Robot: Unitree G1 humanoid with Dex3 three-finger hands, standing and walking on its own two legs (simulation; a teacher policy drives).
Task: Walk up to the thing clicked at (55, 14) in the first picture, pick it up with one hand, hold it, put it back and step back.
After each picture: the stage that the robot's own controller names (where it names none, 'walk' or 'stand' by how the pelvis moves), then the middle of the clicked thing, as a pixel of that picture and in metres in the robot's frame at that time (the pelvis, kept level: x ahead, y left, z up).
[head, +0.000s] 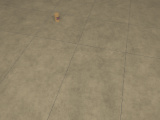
stand; (57, 17) +1.92 +0.34 -0.72
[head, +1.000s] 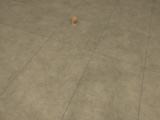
walk; (74, 21) +1.81 +0.10 -0.69
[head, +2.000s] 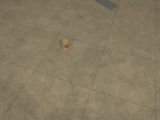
walk; (65, 44) +1.27 +0.17 -0.70
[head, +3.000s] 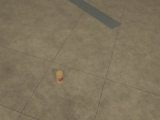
walk; (59, 77) +0.86 +0.17 -0.71
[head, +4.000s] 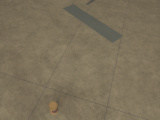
walk; (53, 108) +0.56 +0.19 -0.71
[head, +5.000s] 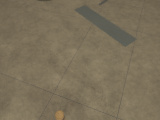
stand; (60, 117) +0.47 +0.19 -0.71
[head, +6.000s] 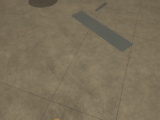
stand; out of the picture +0.44 +0.20 -0.72
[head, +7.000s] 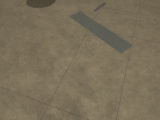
stand; out of the picture +0.39 +0.22 -0.73
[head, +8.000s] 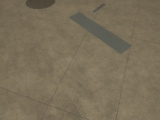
stand; out of the picture +0.40 +0.21 -0.73
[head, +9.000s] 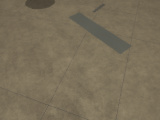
stand; out of the picture +0.40 +0.21 -0.73
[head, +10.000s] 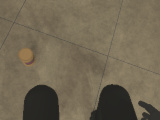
go down; (27, 57) +0.48 +0.24 -0.38
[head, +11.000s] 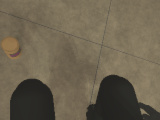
go down; (12, 48) +0.48 +0.26 -0.30
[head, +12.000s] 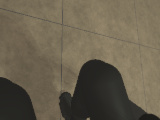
close in; out of the picture +0.46 +0.31 -0.23
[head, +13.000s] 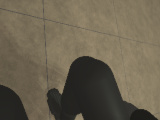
close; out of the picture +0.45 +0.32 -0.23
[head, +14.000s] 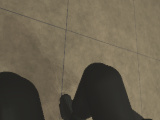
lift; out of the picture +0.42 +0.30 -0.19
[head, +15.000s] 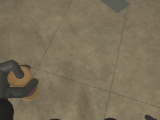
lift; (25, 84) +0.33 +0.19 -0.01
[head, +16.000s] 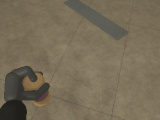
hold; (37, 90) +0.33 +0.16 +0.00
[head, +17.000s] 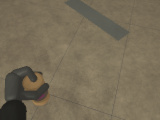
hold; (37, 89) +0.33 +0.17 -0.01
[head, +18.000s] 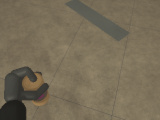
crouch; (36, 90) +0.33 +0.17 -0.01
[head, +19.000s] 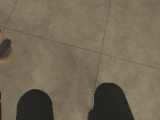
crouch; out of the picture +0.46 +0.25 -0.09
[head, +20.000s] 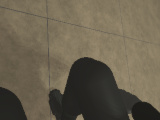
lower; out of the picture +0.43 +0.33 -0.23
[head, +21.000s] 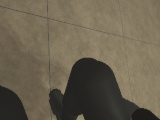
lower; out of the picture +0.43 +0.33 -0.23
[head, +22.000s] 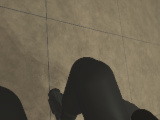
lower; out of the picture +0.43 +0.33 -0.23
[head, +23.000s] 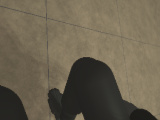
lower; out of the picture +0.43 +0.33 -0.23
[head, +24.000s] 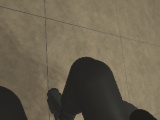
draw back; out of the picture +0.43 +0.33 -0.23
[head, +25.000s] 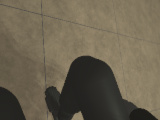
withdraw; out of the picture +0.42 +0.33 -0.23
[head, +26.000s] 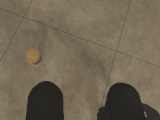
walk; (34, 57) +0.47 +0.25 -0.36
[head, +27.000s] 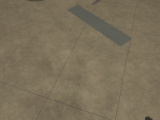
stand; out of the picture +0.39 +0.20 -0.66
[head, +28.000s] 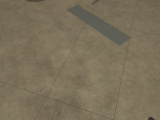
stand; out of the picture +0.40 +0.22 -0.67
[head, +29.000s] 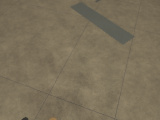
stand; out of the picture +0.40 +0.22 -0.67
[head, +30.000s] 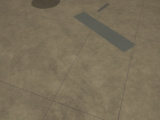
stand; out of the picture +0.41 +0.21 -0.72
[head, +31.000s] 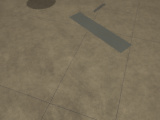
stand; out of the picture +0.39 +0.22 -0.73
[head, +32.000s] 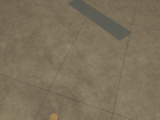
walk; (54, 119) +0.41 +0.22 -0.72
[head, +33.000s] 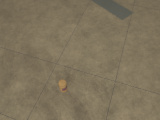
walk; (63, 86) +0.65 +0.20 -0.70
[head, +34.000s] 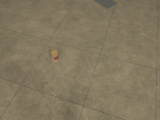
stand; (54, 56) +1.01 +0.25 -0.70
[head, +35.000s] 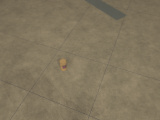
stand; (63, 64) +1.01 +0.19 -0.71
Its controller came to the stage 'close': yes
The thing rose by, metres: 0.70
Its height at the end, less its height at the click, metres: +0.00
